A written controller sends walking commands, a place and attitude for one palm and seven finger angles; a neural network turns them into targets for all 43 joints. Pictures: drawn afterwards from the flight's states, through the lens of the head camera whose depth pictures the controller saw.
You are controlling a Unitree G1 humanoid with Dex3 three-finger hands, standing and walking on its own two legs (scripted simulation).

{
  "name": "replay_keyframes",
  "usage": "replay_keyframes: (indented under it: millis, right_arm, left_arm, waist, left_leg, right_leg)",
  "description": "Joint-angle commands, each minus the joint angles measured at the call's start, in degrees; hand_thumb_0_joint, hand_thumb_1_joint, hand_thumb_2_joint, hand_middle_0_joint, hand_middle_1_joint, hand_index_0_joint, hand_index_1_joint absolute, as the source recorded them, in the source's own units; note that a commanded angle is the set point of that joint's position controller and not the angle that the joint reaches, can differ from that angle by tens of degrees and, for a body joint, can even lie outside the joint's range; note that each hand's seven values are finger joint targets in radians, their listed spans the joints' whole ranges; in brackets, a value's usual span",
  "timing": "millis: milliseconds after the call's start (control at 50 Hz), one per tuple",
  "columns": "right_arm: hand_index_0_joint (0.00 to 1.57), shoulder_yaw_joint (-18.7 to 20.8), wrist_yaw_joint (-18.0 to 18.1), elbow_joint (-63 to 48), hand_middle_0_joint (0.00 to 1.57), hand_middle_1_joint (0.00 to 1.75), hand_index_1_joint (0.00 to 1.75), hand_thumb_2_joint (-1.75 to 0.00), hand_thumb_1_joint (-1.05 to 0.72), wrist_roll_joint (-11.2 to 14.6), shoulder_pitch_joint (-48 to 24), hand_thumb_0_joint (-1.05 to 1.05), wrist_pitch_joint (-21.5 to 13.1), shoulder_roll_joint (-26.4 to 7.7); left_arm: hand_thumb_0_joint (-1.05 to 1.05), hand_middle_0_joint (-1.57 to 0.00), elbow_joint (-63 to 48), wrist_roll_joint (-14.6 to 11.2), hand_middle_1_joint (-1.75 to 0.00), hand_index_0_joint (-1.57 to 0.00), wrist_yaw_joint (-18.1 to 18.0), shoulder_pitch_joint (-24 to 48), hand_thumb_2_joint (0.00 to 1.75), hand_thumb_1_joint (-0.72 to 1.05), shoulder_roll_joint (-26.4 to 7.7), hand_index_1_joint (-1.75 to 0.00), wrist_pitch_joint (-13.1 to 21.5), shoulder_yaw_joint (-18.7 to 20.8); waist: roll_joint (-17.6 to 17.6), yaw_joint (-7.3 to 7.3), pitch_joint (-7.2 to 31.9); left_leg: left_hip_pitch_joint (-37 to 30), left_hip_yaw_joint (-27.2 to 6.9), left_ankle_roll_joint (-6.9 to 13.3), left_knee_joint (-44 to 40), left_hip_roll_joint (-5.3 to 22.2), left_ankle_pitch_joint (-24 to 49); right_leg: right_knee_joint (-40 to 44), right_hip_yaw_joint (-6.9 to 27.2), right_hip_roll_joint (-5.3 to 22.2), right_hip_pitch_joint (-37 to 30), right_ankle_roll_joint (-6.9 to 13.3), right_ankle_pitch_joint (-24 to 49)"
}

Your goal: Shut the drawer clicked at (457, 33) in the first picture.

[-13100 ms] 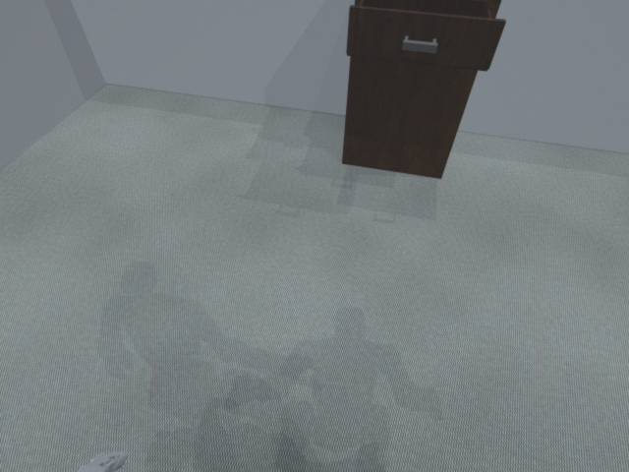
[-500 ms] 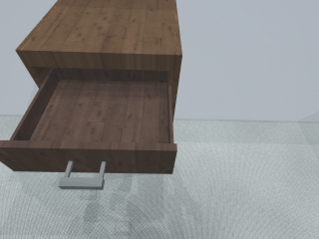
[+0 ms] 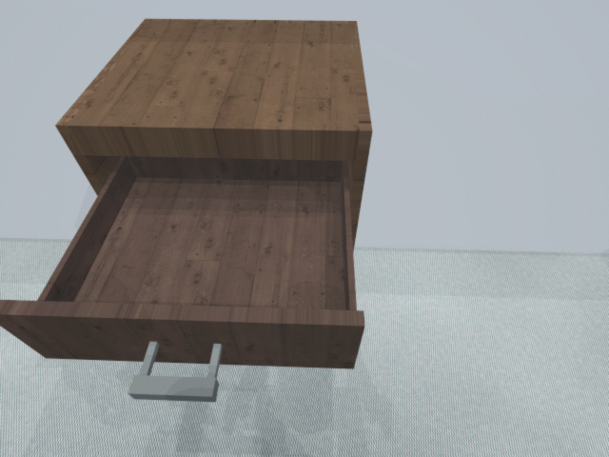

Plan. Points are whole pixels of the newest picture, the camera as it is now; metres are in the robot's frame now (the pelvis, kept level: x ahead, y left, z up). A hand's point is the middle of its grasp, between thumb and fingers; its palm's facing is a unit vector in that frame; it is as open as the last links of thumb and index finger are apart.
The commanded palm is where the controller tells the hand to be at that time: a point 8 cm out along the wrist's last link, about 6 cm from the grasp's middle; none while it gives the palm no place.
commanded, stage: come to a stop and stand still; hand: left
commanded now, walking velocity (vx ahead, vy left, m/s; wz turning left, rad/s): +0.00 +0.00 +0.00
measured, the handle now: (179, 370) +0.22 +0.18 +0.00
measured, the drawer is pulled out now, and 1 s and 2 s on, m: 0.30 0.30 0.30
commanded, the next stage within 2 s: look again from close up in 0.12 s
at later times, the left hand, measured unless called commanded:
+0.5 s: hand out of the picture +0.01 +0.18 -0.16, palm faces +0.01 -0.97 -0.23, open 7.4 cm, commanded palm none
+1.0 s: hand out of the picture +0.13 +0.17 -0.04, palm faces +0.25 -0.96 -0.15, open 7.1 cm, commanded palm +0.06 +0.21 -0.04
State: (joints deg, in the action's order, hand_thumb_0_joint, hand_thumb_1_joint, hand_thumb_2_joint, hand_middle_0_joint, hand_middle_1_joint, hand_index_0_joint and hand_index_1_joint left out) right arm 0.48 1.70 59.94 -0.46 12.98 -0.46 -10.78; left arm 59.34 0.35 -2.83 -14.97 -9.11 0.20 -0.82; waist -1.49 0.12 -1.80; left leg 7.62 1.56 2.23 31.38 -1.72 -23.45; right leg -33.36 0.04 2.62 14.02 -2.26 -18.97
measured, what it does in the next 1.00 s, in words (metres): stands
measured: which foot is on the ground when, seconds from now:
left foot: down 0.00-1.00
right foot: down 0.00-1.00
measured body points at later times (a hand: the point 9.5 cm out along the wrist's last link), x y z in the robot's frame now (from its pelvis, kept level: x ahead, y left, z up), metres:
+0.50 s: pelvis -0.01 +0.00 +0.01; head +0.01 +0.00 +0.46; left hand +0.01 +0.23 -0.15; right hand +0.00 -0.23 -0.15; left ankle -0.07 +0.09 -0.73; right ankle -0.01 -0.15 -0.73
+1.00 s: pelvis -0.03 -0.01 +0.00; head -0.02 -0.02 +0.45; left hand +0.12 +0.22 -0.03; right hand +0.04 -0.26 -0.13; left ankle -0.07 +0.09 -0.73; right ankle -0.01 -0.15 -0.73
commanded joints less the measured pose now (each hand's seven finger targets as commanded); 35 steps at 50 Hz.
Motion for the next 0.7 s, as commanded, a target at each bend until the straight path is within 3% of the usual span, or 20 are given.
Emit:
replay_keyframes:
  millis: [0,80,140,200,340,580,660,680]
  right_arm:
    - [0.20,1.44,0.52,-1.66,0.20,0.30,0.30,-0.90,-0.90,-0.26,2.95,0.00,-1.10,-6.43]
    - [0.20,1.39,0.46,-1.69,0.20,0.30,0.30,-0.90,-0.90,-0.14,1.91,0.00,-0.97,-6.47]
    - [0.20,1.28,0.34,-1.51,0.20,0.30,0.30,-0.90,-0.90,-0.14,1.40,0.00,-1.05,-6.49]
    - [0.20,1.21,0.28,-1.11,0.20,0.30,0.30,-0.90,-0.90,-0.09,1.47,0.00,-1.03,-6.54]
    - [0.20,0.93,0.10,0.47,0.20,0.30,0.30,-0.90,-0.90,0.06,2.02,0.00,-1.06,-6.17]
    - [0.20,0.68,0.09,3.53,0.20,0.30,0.30,-0.90,-0.90,0.34,4.84,0.00,-1.12,-5.02]
    - [0.20,0.65,0.15,4.36,0.20,0.30,0.30,-0.90,-0.90,0.39,5.48,0.00,-1.26,-4.30]
    - [0.20,0.69,0.14,4.47,0.20,0.30,0.30,-0.90,-0.90,0.44,5.69,0.00,-1.20,-4.31]
  left_arm:
    - [0.00,-0.20,-2.56,-0.04,-0.30,-0.20,-0.62,-2.34,0.90,0.90,-7.00,-0.30,0.39,1.76]
    - [0.00,-0.20,-2.69,0.08,-0.30,-0.20,-0.55,-1.62,0.90,0.90,-7.47,-0.30,0.15,1.84]
    - [0.00,-0.20,-2.79,0.19,-0.30,-0.20,-0.51,-1.82,0.90,0.90,-7.45,-0.30,0.27,1.91]
    - [0.00,-0.20,-2.96,0.18,-0.30,-0.20,-0.44,-1.35,0.90,0.90,-7.60,-0.30,0.11,1.89]
    - [0.00,-0.20,-2.17,0.29,-0.30,-0.20,-0.32,-1.97,0.90,0.90,-7.70,-0.30,0.22,1.73]
    - [0.00,-0.20,0.04,0.19,-0.30,-0.20,-0.18,-3.22,0.90,0.90,-7.25,-0.30,0.21,1.48]
    - [0.00,-0.20,0.68,0.31,-0.30,-0.20,-0.27,-3.92,0.90,0.90,-6.51,-0.30,0.45,1.50]
    - [0.00,-0.20,0.80,0.24,-0.30,-0.20,-0.20,-3.70,0.90,0.90,-6.88,-0.30,0.32,1.44]
  waist:
    - [0.31,-0.34,1.30]
    - [-0.05,-0.34,0.23]
    - [1.63,-0.08,0.80]
    - [-0.19,0.01,0.21]
    - [1.93,0.06,-0.73]
    - [0.43,-0.09,-1.35]
    - [1.93,-0.06,-1.22]
    - [0.79,-0.09,-1.79]
  left_leg:
    - [-0.69,-5.29,-0.42,-5.52,7.16,35.16]
    - [-0.92,-5.01,-0.71,-7.10,7.16,33.74]
    - [-1.08,-5.03,-0.53,-7.52,6.96,31.72]
    - [-0.81,-5.19,-0.53,-8.55,7.13,31.01]
    - [-0.23,-5.13,-0.22,-9.53,6.99,25.54]
    - [0.27,-5.31,0.08,-10.93,7.39,21.01]
    - [0.32,-5.08,0.14,-10.40,7.26,20.68]
    - [0.65,-5.18,0.10,-10.91,7.42,20.32]
  right_leg:
    - [2.44,1.80,2.70,-2.97,3.79,23.36]
    - [3.95,1.93,2.88,-3.41,3.55,22.40]
    - [5.21,2.17,3.27,-4.14,3.36,22.15]
    - [5.79,1.88,3.20,-4.35,3.10,20.36]
    - [7.89,2.49,3.80,-4.10,3.05,18.28]
    - [8.82,2.49,3.65,-3.31,3.26,14.95]
    - [9.06,2.96,3.97,-2.96,3.39,15.75]
    - [8.96,2.71,3.73,-2.75,3.41,14.95]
